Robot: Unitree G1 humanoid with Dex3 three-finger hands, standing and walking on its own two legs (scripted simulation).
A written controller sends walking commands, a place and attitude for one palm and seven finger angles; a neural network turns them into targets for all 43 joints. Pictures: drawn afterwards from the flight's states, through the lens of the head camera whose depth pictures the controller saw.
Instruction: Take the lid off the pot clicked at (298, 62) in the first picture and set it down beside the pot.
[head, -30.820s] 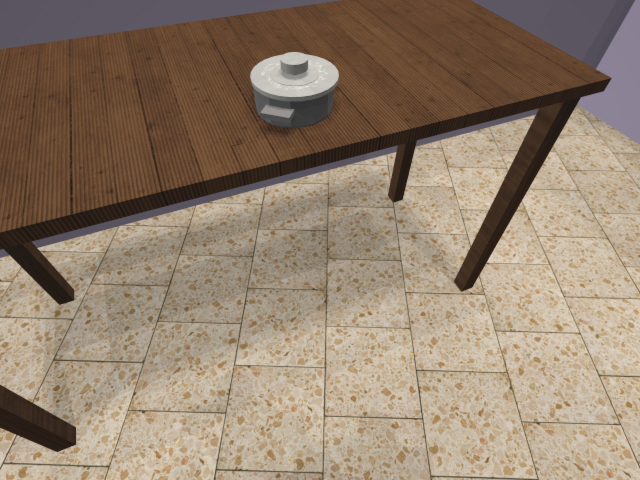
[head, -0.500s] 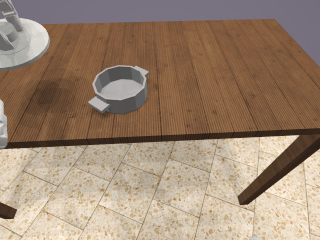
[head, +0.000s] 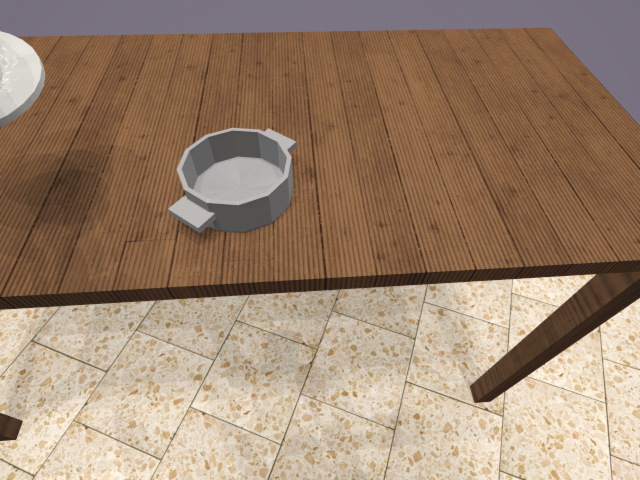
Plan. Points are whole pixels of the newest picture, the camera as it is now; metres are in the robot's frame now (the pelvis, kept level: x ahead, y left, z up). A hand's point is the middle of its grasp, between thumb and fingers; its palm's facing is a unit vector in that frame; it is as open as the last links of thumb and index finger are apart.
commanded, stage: lower the lid onto the table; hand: left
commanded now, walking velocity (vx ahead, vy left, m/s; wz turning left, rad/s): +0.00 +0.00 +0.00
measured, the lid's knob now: out of the picture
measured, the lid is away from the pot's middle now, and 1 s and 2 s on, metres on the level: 0.26 0.23 0.23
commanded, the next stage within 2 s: none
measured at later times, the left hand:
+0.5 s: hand out of the picture +0.45 +0.31 +0.27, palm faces -0.21 -0.20 -0.96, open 7.9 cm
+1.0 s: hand out of the picture +0.45 +0.31 +0.23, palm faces -0.30 -0.20 -0.93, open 7.9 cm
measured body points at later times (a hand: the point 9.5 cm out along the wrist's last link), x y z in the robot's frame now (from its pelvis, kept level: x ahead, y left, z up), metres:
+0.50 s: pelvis -0.01 +0.00 +0.00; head +0.02 -0.01 +0.45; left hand +0.45 +0.31 +0.32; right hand +0.05 -0.27 -0.13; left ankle -0.03 +0.07 -0.74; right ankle -0.03 -0.14 -0.74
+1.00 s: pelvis -0.02 +0.00 +0.00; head +0.03 +0.00 +0.45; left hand +0.46 +0.32 +0.28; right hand +0.02 -0.28 -0.13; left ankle -0.03 +0.07 -0.74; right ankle -0.03 -0.14 -0.74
